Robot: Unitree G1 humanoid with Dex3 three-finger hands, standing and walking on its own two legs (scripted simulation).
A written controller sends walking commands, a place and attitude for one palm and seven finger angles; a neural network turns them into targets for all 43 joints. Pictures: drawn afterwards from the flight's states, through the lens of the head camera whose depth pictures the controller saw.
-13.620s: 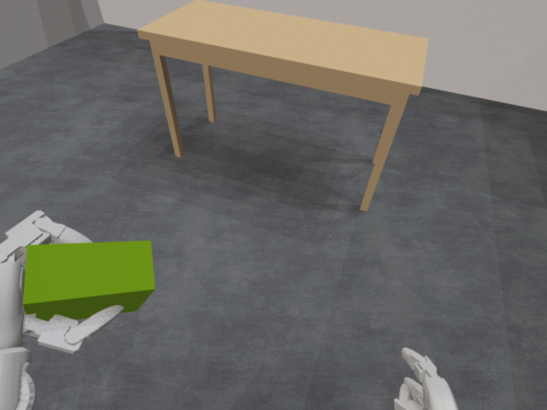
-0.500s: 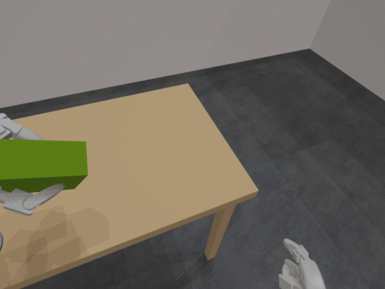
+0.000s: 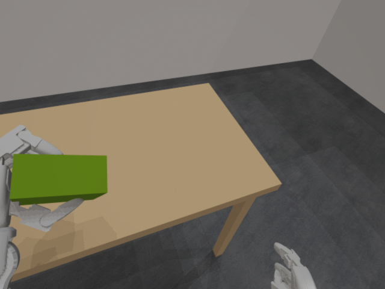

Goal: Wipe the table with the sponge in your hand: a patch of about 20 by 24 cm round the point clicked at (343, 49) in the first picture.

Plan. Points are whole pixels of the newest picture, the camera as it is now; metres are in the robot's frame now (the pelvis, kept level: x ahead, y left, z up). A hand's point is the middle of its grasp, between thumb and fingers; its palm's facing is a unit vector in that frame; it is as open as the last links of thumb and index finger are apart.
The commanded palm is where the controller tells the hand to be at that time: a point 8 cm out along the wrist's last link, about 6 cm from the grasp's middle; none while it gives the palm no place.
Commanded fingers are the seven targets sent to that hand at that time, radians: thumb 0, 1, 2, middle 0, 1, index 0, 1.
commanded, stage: come to a stop and stand still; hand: left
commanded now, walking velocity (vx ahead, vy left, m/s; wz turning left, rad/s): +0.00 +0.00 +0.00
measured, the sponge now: (73, 180) +0.23 +0.22 +0.15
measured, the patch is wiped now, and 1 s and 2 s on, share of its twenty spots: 0.00 0.00 0.00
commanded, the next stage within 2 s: look again from close up in 1.04 s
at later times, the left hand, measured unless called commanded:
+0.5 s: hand (56, 170) +0.24 +0.25 +0.16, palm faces +0.43 -0.82 -0.37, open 9.9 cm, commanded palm +0.18 +0.28 +0.18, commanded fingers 0.00 0.10 1.30 -1.20 -1.60 -1.20 -1.60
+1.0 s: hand (84, 157) +0.27 +0.22 +0.16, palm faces +0.39 -0.83 -0.39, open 9.9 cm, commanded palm +0.22 +0.26 +0.18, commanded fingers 0.00 0.10 1.30 -1.20 -1.60 -1.20 -1.60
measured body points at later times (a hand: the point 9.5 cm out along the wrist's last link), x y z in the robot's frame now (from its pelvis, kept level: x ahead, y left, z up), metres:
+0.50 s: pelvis +0.03 -0.01 +0.00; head +0.04 +0.02 +0.45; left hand +0.21 +0.29 +0.18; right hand +0.23 -0.20 -0.06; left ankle +0.07 +0.06 -0.74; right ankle +0.06 -0.13 -0.74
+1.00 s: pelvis +0.07 -0.03 +0.01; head +0.08 -0.02 +0.46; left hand +0.25 +0.26 +0.18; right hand +0.26 -0.25 -0.06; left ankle +0.08 +0.06 -0.74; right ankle +0.06 -0.13 -0.74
